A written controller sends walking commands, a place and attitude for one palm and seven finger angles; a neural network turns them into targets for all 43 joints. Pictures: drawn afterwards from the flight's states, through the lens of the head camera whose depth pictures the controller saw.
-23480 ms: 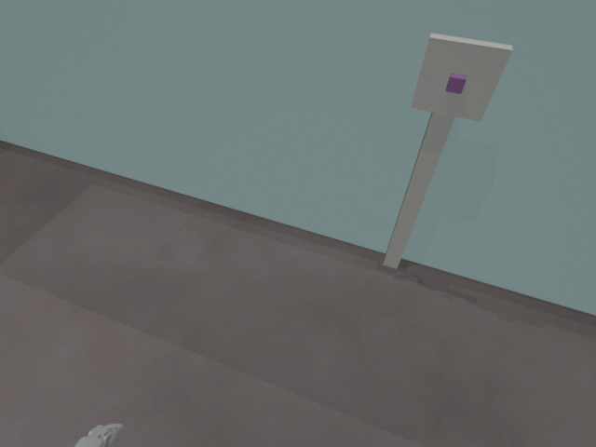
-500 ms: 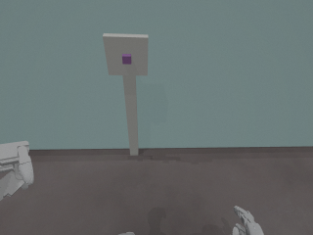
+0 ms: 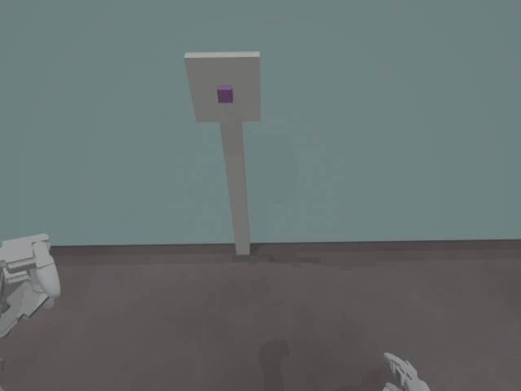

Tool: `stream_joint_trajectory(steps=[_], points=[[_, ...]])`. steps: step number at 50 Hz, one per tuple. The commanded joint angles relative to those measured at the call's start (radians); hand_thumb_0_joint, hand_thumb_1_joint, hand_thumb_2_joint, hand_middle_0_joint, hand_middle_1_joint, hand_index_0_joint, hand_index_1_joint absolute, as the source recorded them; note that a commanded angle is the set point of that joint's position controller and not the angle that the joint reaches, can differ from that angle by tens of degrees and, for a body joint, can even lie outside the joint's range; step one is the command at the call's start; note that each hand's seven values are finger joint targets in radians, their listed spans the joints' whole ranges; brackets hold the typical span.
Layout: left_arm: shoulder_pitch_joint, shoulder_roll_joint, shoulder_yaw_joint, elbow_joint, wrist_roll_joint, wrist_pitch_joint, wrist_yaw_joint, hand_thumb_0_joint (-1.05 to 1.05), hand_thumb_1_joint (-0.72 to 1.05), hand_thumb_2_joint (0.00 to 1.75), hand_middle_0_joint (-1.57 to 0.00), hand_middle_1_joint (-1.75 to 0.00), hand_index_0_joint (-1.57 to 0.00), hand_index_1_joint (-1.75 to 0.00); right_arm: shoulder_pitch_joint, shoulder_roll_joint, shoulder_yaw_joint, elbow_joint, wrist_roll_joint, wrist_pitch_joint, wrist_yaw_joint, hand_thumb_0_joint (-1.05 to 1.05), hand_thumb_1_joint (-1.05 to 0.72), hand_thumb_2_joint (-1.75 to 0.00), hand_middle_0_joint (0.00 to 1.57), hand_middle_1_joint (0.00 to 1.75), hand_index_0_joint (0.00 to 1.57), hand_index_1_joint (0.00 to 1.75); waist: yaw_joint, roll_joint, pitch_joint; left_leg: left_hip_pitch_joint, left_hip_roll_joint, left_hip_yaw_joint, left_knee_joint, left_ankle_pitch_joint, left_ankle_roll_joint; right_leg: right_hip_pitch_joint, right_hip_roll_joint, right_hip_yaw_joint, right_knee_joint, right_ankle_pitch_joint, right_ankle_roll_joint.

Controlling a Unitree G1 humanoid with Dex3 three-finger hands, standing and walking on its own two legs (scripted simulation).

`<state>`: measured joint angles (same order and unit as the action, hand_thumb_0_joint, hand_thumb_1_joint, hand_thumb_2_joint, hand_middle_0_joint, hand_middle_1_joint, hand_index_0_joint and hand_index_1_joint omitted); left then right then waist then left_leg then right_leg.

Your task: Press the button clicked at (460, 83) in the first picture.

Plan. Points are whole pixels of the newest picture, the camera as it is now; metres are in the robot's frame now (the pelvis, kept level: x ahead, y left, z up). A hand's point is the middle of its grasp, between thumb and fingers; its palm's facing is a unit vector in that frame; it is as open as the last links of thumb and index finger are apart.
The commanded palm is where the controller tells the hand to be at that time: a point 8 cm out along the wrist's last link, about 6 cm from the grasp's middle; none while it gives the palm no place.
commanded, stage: let the arm hang, fingers relaxed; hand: left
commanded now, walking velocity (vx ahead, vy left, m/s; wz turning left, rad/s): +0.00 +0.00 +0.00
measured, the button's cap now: (225, 93) +0.78 +0.13 +0.06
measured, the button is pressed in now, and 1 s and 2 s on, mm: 0 0 0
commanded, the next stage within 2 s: stand and wait in 1.08 s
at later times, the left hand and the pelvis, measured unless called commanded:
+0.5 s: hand out of the picture +0.01 +0.22 -0.16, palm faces +0.05 -0.96 -0.26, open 4.9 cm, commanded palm none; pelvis +0.01 +0.02 +0.01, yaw +2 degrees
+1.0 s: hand out of the picture -0.01 +0.19 -0.16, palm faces +0.04 -0.98 -0.18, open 7.3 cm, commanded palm none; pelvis +0.00 +0.03 +0.01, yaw +1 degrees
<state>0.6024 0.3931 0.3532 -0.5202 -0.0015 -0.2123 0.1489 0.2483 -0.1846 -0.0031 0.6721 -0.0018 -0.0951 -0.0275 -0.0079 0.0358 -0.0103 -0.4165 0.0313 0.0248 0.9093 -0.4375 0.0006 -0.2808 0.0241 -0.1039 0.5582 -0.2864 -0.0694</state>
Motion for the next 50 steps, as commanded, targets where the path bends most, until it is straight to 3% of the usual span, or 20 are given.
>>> stream_joint_trajectory(steps=[1, 2, 3, 4, 5, 6, 7, 8, 9, 10, 11, 15, 20, 24, 29, 34, 43, 50], points=[[-0.171, -0.072, -0.212, 0.572, 0.053, 0.204, -0.123, 0.0, 0.9, 0.9, -1.23, -1.42, -1.23, -1.42, 0.011, -0.107, -0.055, -0.018, 0.007, 0.043, 0.051, 0.0, -0.9, -0.9, 0.2, 0.3, 0.2, 0.3, -0.052, -0.184, -0.033, -0.032, 0.02, -0.002, -0.047, -0.028, -0.006, 0.014, -0.252, 0.138, -0.058, 0.516, -0.097], [-0.191, -0.079, -0.227, 0.611, 0.038, 0.209, -0.125, 0.0, 0.9, 0.9, -1.19, -1.38, -1.19, -1.38, 0.02, -0.089, -0.035, -0.026, 0.003, 0.067, 0.05, 0.0, -0.9, -0.9, 0.2, 0.3, 0.2, 0.3, -0.04, -0.215, -0.026, -0.003, 0.002, 0.044, -0.133, 0.052, -0.007, 0.025, -0.231, 0.064, -0.051, 0.492, -0.076], [-0.215, -0.083, -0.243, 0.668, 0.035, 0.213, -0.129, 0.0, 0.9, 0.9, -1.15, -1.34, -1.15, -1.34, 0.021, -0.092, -0.033, -0.03, -0.007, 0.078, 0.05, 0.0, -0.9, -0.9, 0.2, 0.3, 0.2, 0.3, -0.039, -0.246, -0.019, 0.046, -0.017, 0.044, -0.231, 0.102, 0.0, 0.013, -0.215, 0.066, -0.027, 0.474, -0.054], [-0.236, -0.076, -0.253, 0.732, 0.031, 0.212, -0.131, 0.0, 0.9, 0.9, -1.12, -1.3, -1.12, -1.3, 0.032, -0.107, -0.038, -0.025, -0.016, 0.082, 0.051, 0.0, -0.9, -0.9, 0.2, 0.3, 0.2, 0.3, -0.04, -0.267, -0.02, 0.108, -0.01, 0.02, -0.311, 0.229, 0.015, -0.005, -0.209, 0.065, 0.001, 0.43, -0.026], [-0.23, -0.083, -0.266, 0.798, 0.029, 0.21, -0.134, 0.0, 0.9, 0.9, -1.08, -1.26, -1.08, -1.26, 0.021, -0.138, -0.042, -0.021, -0.024, 0.08, 0.048, 0.0, -0.9, -0.9, 0.2, 0.3, 0.2, 0.3, -0.021, -0.245, -0.045, 0.171, 0.039, -0.047, -0.343, 0.429, 0.043, -0.028, -0.187, 0.06, 0.044, 0.386, 0.012], [-0.226, -0.095, -0.279, 0.849, 0.025, 0.214, -0.136, 0.0, 0.9, 0.9, -1.04, -1.22, -1.04, -1.22, 0.001, -0.174, -0.046, -0.024, -0.029, 0.076, 0.042, 0.0, -0.9, -0.9, 0.2, 0.3, 0.2, 0.3, -0.007, -0.137, -0.076, 0.219, 0.134, -0.168, -0.368, 0.589, 0.088, -0.082, -0.138, 0.047, 0.1, 0.268, 0.045], [-0.227, -0.11, -0.283, 0.905, 0.027, 0.216, -0.134, 0.0, 0.9, 0.9, -1.01, -1.18, -1.01, -1.18, -0.017, -0.204, -0.045, -0.011, -0.04, 0.076, 0.032, 0.0, -0.9, -0.9, 0.2, 0.3, 0.2, 0.3, 0.008, -0.056, -0.09, 0.176, 0.197, -0.218, -0.384, 0.654, 0.136, -0.035, -0.102, 0.045, 0.091, 0.135, 0.071], [-0.246, -0.102, -0.286, 0.957, 0.031, 0.218, -0.13, 0.0, 0.9, 0.9, -0.97, -1.14, -0.97, -1.14, -0.052, -0.198, -0.036, 0.007, -0.044, 0.084, 0.025, 0.0, -0.9, -0.9, 0.2, 0.3, 0.2, 0.3, 0.023, -0.054, -0.074, 0.089, 0.181, -0.165, -0.403, 0.554, 0.129, 0.066, -0.089, 0.072, 0.032, 0.061, 0.066], [-0.258, -0.078, -0.283, 1.011, 0.028, 0.216, -0.134, 0.0, 0.9, 0.9, -0.93, -1.1, -0.93, -1.1, -0.073, -0.167, -0.026, 0.016, -0.041, 0.083, 0.016, 0.0, -0.9, -0.9, 0.2, 0.3, 0.2, 0.3, 0.03, -0.053, -0.043, 0.071, 0.113, -0.109, -0.377, 0.527, 0.087, 0.095, -0.118, 0.104, -0.031, 0.215, 0.058], [-0.273, -0.051, -0.28, 1.086, 0.026, 0.21, -0.133, 0.0, 0.9, 0.9, -0.9, -1.06, -0.9, -1.06, -0.05, -0.138, -0.023, 0.05, -0.036, 0.085, 0.014, 0.0, -0.9, -0.9, 0.2, 0.3, 0.2, 0.3, 0.012, -0.012, -0.059, 0.102, 0.073, -0.055, -0.362, 0.508, 0.047, 0.116, -0.16, 0.129, -0.043, 0.337, 0.035], [-0.29, -0.035, -0.287, 1.142, 0.021, 0.21, -0.131, 0.0, 0.9, 0.9, -0.86, -1.02, -0.86, -1.02, -0.02, -0.133, -0.018, 0.081, -0.031, 0.091, 0.012, 0.0, -0.9, -0.9, 0.2, 0.3, 0.2, 0.3, 0.0, 0.057, -0.063, 0.134, 0.07, -0.045, -0.39, 0.481, 0.031, 0.116, -0.164, 0.126, -0.044, 0.332, 0.021], [-0.275, -0.088, -0.291, 1.309, 0.013, 0.205, -0.121, 0.0, 0.9, 0.9, -0.71, -0.86, -0.71, -0.86, -0.007, -0.086, -0.019, 0.164, -0.03, 0.098, 0.001, 0.0, -0.9, -0.9, 0.2, 0.3, 0.2, 0.3, 0.007, 0.174, -0.076, 0.196, 0.08, -0.028, -0.439, 0.444, 0.03, 0.149, -0.146, 0.099, -0.112, 0.29, 0.02], [-0.319, -0.092, -0.317, 1.446, 0.011, 0.206, -0.124, 0.0, 0.9, 0.9, -0.53, -0.66, -0.53, -0.66, 0.021, -0.09, -0.02, 0.245, -0.021, 0.108, -0.002, 0.0, -0.9, -0.9, 0.2, 0.3, 0.2, 0.3, -0.002, 0.017, 0.001, 0.214, 0.094, -0.044, -0.515, 0.335, 0.029, 0.124, -0.14, 0.093, -0.198, 0.185, 0.021], [-0.315, -0.102, -0.327, 1.526, 0.011, 0.206, -0.122, 0.0, 0.9, 0.9, -0.38, -0.5, -0.38, -0.5, 0.044, -0.084, -0.017, 0.302, -0.02, 0.108, -0.002, 0.0, -0.9, -0.9, 0.2, 0.3, 0.2, 0.3, -0.003, -0.049, 0.057, 0.225, 0.094, -0.04, -0.561, 0.288, 0.031, 0.094, -0.139, 0.098, -0.237, 0.114, 0.023], [-0.299, -0.116, -0.332, 1.591, 0.009, 0.206, -0.118, 0.0, 0.9, 0.9, -0.2, -0.3, -0.2, -0.3, 0.069, -0.072, -0.011, 0.365, -0.021, 0.106, -0.002, 0.0, -0.9, -0.9, 0.2, 0.3, 0.2, 0.3, -0.002, -0.059, 0.089, 0.232, 0.09, -0.033, -0.595, 0.246, 0.031, 0.077, -0.14, 0.101, -0.255, 0.06, 0.024], [-0.284, -0.132, -0.333, 1.636, 0.008, 0.202, -0.113, 0.0, 0.9, 0.9, -0.2, -0.3, -0.2, -0.3, 0.089, -0.052, -0.008, 0.408, -0.02, 0.101, -0.006, 0.0, -0.9, -0.9, 0.2, 0.3, 0.2, 0.3, 0.002, -0.03, 0.079, 0.238, 0.087, -0.027, -0.599, 0.268, 0.03, 0.092, -0.141, 0.104, -0.253, 0.081, 0.024], [-0.269, -0.167, -0.33, 1.667, 0.01, 0.207, -0.108, 0.0, 0.9, 0.9, -0.2, -0.3, -0.2, -0.3, 0.133, -0.012, -0.01, 0.448, -0.021, 0.105, -0.012, 0.0, -0.9, -0.9, 0.2, 0.3, 0.2, 0.3, 0.002, -0.01, 0.143, 0.187, 0.081, -0.025, -0.62, 0.18, 0.029, 0.063, -0.132, 0.103, -0.254, 0.023, 0.022], [-0.257, -0.182, -0.326, 1.672, 0.01, 0.206, -0.108, 0.0, 0.9, 0.9, -0.2, -0.3, -0.2, -0.3, 0.155, 0.001, -0.014, 0.452, -0.02, 0.102, -0.015, 0.0, -0.9, -0.9, 0.2, 0.3, 0.2, 0.3, 0.002, -0.018, 0.118, 0.186, 0.081, -0.03, -0.615, 0.18, 0.032, 0.071, -0.128, 0.1, -0.239, 0.035, 0.023]])
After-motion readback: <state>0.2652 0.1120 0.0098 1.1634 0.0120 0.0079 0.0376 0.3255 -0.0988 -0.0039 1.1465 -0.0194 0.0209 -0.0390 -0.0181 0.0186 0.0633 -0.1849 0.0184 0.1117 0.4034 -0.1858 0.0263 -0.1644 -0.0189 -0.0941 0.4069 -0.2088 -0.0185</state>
